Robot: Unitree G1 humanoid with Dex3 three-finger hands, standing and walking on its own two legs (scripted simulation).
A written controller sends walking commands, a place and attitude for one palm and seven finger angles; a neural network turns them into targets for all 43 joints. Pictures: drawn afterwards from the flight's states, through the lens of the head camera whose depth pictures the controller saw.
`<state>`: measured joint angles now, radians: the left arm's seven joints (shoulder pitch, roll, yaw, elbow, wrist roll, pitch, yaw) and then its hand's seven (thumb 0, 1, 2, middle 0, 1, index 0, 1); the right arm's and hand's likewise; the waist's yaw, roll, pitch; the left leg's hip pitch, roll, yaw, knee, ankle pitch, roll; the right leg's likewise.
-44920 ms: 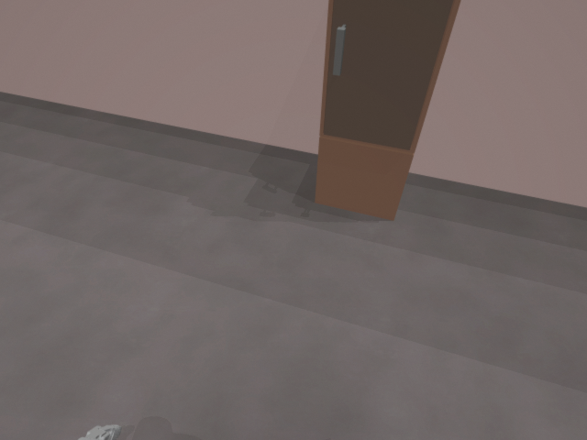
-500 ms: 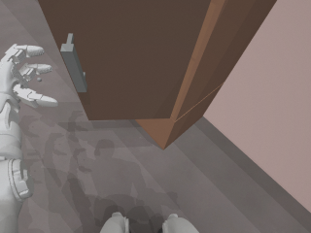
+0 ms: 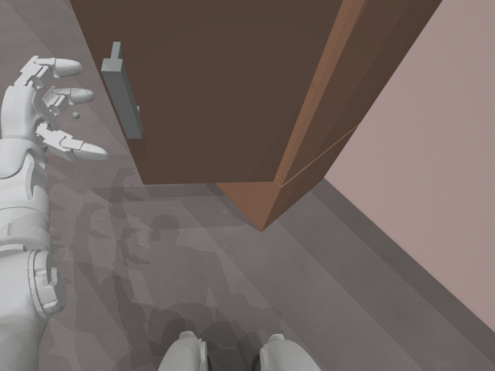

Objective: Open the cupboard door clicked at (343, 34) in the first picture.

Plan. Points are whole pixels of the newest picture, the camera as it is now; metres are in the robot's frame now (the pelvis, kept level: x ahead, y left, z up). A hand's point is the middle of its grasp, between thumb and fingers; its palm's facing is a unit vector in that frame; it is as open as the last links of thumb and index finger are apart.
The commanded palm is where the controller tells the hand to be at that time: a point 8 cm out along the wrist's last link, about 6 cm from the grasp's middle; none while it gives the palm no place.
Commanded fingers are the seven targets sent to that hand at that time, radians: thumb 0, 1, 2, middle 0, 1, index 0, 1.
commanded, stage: slide the fingers in behind the handle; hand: left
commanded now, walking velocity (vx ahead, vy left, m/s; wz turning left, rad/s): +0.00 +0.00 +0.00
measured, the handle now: (126, 93) +0.54 +0.18 +0.08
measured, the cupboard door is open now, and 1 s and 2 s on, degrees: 53 53 53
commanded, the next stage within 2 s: close the thumb around the handle in 1.42 s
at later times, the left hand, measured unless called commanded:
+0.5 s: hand (104, 118) +0.48 +0.20 +0.08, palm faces +0.05 -1.00 -0.01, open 14.0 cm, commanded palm +0.46 +0.24 +0.08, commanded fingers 0.00 -0.50 0.30 -0.30 -1.20 -0.30 -1.20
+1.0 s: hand (127, 114) +0.49 +0.17 +0.08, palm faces +0.04 -1.00 -0.02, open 13.9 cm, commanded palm +0.46 +0.21 +0.08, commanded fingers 0.00 -0.50 0.30 -0.30 -1.20 -0.30 -1.20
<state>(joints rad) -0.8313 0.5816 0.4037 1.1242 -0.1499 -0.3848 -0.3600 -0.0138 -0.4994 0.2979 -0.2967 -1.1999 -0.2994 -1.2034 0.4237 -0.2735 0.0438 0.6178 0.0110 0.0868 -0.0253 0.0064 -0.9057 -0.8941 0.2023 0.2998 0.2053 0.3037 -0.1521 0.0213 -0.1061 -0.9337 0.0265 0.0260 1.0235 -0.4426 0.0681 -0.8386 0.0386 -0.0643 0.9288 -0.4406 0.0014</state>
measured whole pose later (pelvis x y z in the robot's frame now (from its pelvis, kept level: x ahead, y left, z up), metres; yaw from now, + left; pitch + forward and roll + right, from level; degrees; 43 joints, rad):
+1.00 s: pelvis +0.00 -0.03 +0.00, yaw +0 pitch +19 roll -3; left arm -0.82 0.47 0.36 1.12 -0.12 -0.39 -0.22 -0.01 -0.50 0.30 -0.30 -1.20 -0.30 -1.21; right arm 0.40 -0.26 0.03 0.61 0.01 0.07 0.00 0.01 -0.91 -0.89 0.20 0.30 0.20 0.30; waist -0.16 0.03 -0.12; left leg -0.91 0.04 0.02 1.02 -0.45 0.03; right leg -0.84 0.05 -0.06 0.96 -0.46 -0.03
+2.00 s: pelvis +0.00 -0.02 +0.00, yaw +0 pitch +19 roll -3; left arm -0.83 0.42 0.34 1.13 -0.10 -0.43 -0.16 0.00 0.37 0.67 -0.36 -1.29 -0.36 -1.30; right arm 0.40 -0.26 0.03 0.63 0.01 0.07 0.00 0.01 -0.91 -0.89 0.20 0.30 0.20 0.30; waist -0.15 0.03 -0.12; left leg -0.91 0.03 0.03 1.02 -0.44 0.04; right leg -0.84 0.04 -0.06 0.97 -0.46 -0.03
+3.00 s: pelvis +0.02 -0.04 +0.02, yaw +0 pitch +11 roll +0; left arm 0.06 -0.02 -0.04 0.15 -0.08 -0.29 0.27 0.02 0.62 0.67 -0.33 -1.30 -0.33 -1.27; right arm 0.23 -0.20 0.02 0.48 -0.02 0.06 0.05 0.01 -0.91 -0.89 0.20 0.30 0.20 0.30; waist -0.03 0.02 -0.15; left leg -0.65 0.02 0.06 0.90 -0.44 0.02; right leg -0.62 0.04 -0.02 0.90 -0.48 -0.04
